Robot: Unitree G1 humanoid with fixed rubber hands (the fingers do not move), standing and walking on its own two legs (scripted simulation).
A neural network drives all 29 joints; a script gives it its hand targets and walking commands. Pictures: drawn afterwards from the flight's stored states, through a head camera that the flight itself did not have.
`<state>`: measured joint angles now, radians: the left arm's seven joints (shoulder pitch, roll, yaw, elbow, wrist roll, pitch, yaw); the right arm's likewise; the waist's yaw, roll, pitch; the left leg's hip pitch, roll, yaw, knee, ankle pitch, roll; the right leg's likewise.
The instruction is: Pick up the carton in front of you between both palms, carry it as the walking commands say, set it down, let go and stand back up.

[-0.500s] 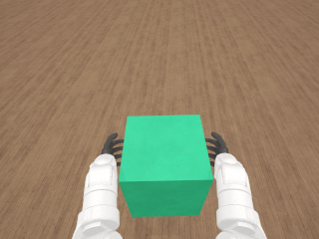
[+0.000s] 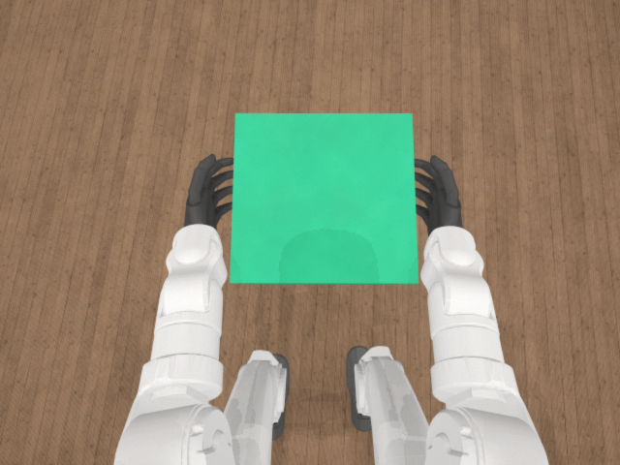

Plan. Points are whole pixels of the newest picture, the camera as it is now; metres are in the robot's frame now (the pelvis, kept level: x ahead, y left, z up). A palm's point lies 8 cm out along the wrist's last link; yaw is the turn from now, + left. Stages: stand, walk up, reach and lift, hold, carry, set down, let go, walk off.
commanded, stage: set down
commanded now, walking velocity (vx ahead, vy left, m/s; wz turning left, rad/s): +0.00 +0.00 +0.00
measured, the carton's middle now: (321, 215) +0.44 +0.00 -0.16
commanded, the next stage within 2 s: none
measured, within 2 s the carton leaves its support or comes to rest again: rests again in 1.46 s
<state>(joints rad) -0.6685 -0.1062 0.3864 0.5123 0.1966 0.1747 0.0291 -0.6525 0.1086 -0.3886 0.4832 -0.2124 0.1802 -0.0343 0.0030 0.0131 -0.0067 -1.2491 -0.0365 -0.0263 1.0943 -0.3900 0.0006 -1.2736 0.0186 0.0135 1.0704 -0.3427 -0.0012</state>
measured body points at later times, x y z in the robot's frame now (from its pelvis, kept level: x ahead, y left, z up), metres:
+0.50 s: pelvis -0.03 +0.00 -0.13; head +0.27 -0.01 +0.21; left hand +0.48 +0.15 -0.23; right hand +0.47 -0.16 -0.23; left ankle +0.05 +0.11 -0.64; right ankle +0.07 -0.12 -0.64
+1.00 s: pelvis -0.04 +0.00 -0.24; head +0.32 -0.01 +0.02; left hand +0.52 +0.14 -0.39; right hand +0.52 -0.16 -0.39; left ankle +0.05 +0.11 -0.64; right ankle +0.07 -0.12 -0.64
